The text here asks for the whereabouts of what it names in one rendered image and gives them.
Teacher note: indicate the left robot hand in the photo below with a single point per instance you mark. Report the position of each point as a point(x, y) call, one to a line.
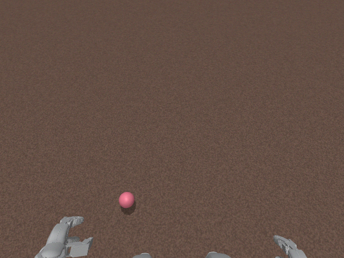
point(60, 234)

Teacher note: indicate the ball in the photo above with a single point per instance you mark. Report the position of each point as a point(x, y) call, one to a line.
point(126, 199)

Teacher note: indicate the left robot arm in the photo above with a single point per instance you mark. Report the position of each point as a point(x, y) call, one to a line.
point(52, 250)

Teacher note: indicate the right robot hand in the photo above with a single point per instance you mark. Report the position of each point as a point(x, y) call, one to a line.
point(289, 247)

